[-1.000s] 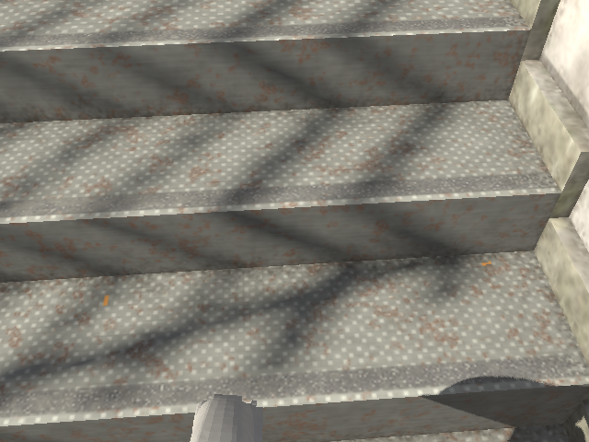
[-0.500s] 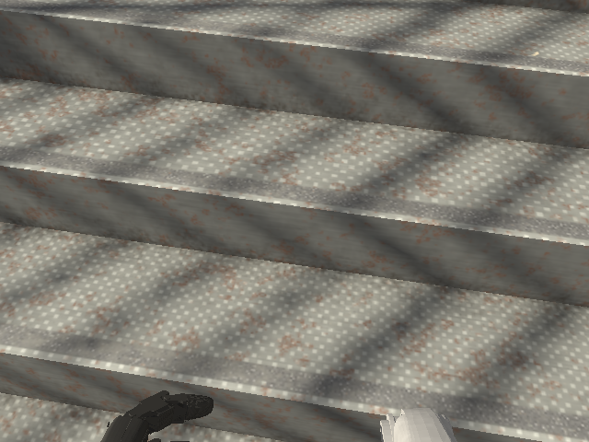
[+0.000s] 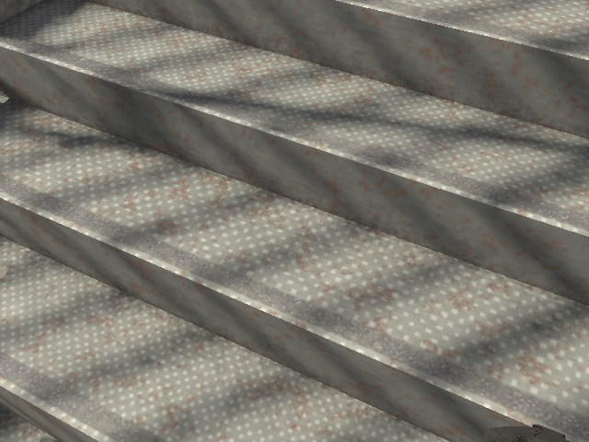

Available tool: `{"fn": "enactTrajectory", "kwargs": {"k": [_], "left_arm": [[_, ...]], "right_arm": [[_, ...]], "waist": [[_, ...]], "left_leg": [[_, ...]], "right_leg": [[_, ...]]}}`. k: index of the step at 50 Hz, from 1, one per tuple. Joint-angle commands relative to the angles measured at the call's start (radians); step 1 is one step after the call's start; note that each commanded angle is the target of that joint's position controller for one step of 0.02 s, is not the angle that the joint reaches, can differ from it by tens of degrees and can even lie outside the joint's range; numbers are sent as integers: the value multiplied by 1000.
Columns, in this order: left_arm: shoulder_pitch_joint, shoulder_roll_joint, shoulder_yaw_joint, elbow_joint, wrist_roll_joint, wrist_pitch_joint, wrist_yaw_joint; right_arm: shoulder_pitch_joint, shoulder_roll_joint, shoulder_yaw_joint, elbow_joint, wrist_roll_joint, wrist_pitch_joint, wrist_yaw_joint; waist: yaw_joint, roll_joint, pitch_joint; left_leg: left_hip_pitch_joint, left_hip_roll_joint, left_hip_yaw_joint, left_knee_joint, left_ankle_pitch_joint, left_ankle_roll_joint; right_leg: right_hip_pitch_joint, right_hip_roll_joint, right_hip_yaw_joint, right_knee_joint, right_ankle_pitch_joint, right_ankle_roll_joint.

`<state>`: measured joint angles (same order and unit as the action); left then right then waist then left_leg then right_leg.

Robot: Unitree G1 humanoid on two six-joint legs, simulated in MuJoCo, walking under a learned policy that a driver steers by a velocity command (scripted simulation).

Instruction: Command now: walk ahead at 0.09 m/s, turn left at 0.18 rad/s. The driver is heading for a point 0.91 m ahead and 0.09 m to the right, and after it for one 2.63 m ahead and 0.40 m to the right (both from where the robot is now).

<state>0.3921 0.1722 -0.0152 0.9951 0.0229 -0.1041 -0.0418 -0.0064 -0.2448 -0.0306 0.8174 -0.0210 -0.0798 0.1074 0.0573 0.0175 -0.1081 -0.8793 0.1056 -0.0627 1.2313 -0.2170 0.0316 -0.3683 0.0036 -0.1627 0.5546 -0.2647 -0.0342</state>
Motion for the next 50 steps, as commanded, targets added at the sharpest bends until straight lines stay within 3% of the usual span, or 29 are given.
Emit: {"fn": "enactTrajectory", "kwargs": {"k": [1,2,3,4,5,6,7,9,10,11,13,16,17,18,19,23,26,28,31,35,39,42,43,45,46,47,48,49,50], "left_arm": [[-329,108,3,-171,-16,-59,-33],[-304,152,13,-168,-19,-63,-37],[-238,151,17,-133,-33,-61,-51],[-137,131,24,-101,-49,-48,-66],[41,43,24,-66,-53,-28,-69],[269,-56,4,-19,-41,-19,-53],[195,-55,0,-36,-35,-17,-42],[-28,18,23,-117,-32,-12,-50],[-66,67,40,-127,-33,-9,-52],[-76,69,42,-139,-21,-9,-54],[-71,60,45,-152,-18,-9,-51],[-76,62,54,-164,-29,-4,-42],[-14,85,60,-135,-9,23,38],[-9,80,54,-121,-5,35,70],[-14,72,48,-121,-1,41,83],[-28,86,50,-117,-2,55,82],[-29,97,53,-124,-8,52,81],[-13,90,51,-126,-9,49,79],[22,90,49,-116,-9,38,77],[20,103,44,-131,-18,45,85],[12,108,29,-146,-27,50,85],[-16,101,17,-163,-32,42,80],[-35,91,13,-175,-34,37,76],[-69,55,4,-205,-36,29,67],[-45,46,4,-209,-30,29,65],[5,48,11,-205,-18,31,63],[165,97,35,-155,1,31,71],[368,199,66,-91,-2,43,88],[352,206,62,-66,-19,54,91]], "right_arm": [[154,-21,-8,55,-8,3,35],[147,-37,-15,56,4,3,24],[116,-39,-20,50,16,-2,10],[105,-49,-22,51,10,-14,-16],[78,-91,-25,35,-2,-26,-39],[-20,-92,-13,-9,18,-22,-26],[-69,-39,-8,-29,24,-9,-15],[-32,-45,-23,-1,22,17,-15],[-22,-54,-30,6,23,26,-16],[-7,-70,-38,20,26,30,-19],[7,-59,-32,39,26,26,-30],[18,-51,-36,41,32,17,-41],[166,66,-2,85,17,15,-92],[202,63,-3,109,21,15,-115],[202,45,-5,114,15,17,-129],[245,-11,-31,126,4,29,-122],[258,-24,-46,115,5,22,-111],[286,-23,-52,119,10,23,-108],[295,7,-49,107,15,21,-109],[331,-21,-57,118,17,13,-113],[362,-39,-57,110,21,26,-122],[397,-90,-63,110,11,40,-133],[437,-101,-63,121,6,47,-138],[422,-127,-57,129,-10,57,-141],[332,-110,-49,111,-15,62,-137],[259,-90,-39,99,6,65,-131],[171,-77,-39,74,33,58,-132],[94,-23,-26,16,42,41,-123],[87,26,-18,-14,-3,30,-117]], "waist": [[-188,-55,69],[-185,-48,82],[-172,-45,81],[-126,-47,53],[-25,48,-8],[78,110,-121],[42,80,-60],[-38,21,-1],[-55,-2,25],[-59,6,42],[-45,3,27],[-50,-3,-3],[-44,-2,4],[-58,6,34],[-50,25,49],[-48,-40,108],[-54,-25,178],[-51,-5,184],[-46,-26,193],[-50,-35,110],[-70,-32,90],[-93,7,98],[-109,50,91],[-95,142,119],[-44,133,158],[27,72,185],[114,-16,165],[167,-271,92],[93,-303,171]], "left_leg": [[636,-25,94,-271,198,-119],[635,-52,111,-439,248,-122],[634,-59,120,-614,274,-106],[626,-60,121,-698,355,-64],[680,12,45,-675,774,30],[762,60,-19,-636,863,142],[694,59,-29,-656,705,142],[629,-3,-3,-699,270,60],[622,-15,9,-706,128,39],[614,-24,0,-729,69,41],[605,-29,3,-742,128,51],[633,-46,31,-707,278,50],[672,17,9,-736,408,23],[670,-5,24,-747,361,6],[653,-17,30,-759,283,2],[618,-67,59,-779,-59,46],[570,-57,26,-814,-204,79],[566,-45,-7,-834,-242,98],[555,-64,37,-795,-31,107],[683,-74,69,-734,205,109],[763,-69,73,-719,318,111],[852,-7,5,-750,416,137],[897,39,-48,-794,461,157],[902,139,-122,-889,536,199],[799,130,-76,-870,581,182],[742,68,21,-765,689,158],[609,-5,76,-547,633,110],[323,-93,159,-235,145,37],[104,-159,152,25,-179,11]], "right_leg": [[-365,-103,55,-225,175,-49],[-241,-127,63,-172,289,-72],[-114,-150,90,-115,375,-75],[14,-164,114,-60,434,-78],[79,-110,64,32,348,-18],[101,-91,80,-5,147,39],[94,-63,69,-18,85,64],[71,-55,43,-30,-42,53],[39,-66,41,-42,-76,48],[34,-64,42,-46,-88,50],[82,-68,41,-38,-29,52],[103,-76,36,-7,42,42],[144,-124,87,-99,196,28],[171,-122,87,-108,204,27],[186,-120,88,-122,171,25],[194,-105,85,-136,-51,-15],[165,-102,84,-103,-139,-43],[168,-98,82,-80,-155,-50],[240,-108,97,-82,47,-57],[284,-106,78,-25,339,-38],[243,-96,74,75,518,-49],[102,-61,67,192,495,-52],[30,-40,56,260,379,-46],[-56,-20,55,288,-112,-46],[26,-44,94,156,-210,-69],[128,-16,88,-103,-172,-76],[302,-46,167,-253,19,-86],[534,-249,441,-408,101,-110],[543,-371,641,-389,400,-201]]}}
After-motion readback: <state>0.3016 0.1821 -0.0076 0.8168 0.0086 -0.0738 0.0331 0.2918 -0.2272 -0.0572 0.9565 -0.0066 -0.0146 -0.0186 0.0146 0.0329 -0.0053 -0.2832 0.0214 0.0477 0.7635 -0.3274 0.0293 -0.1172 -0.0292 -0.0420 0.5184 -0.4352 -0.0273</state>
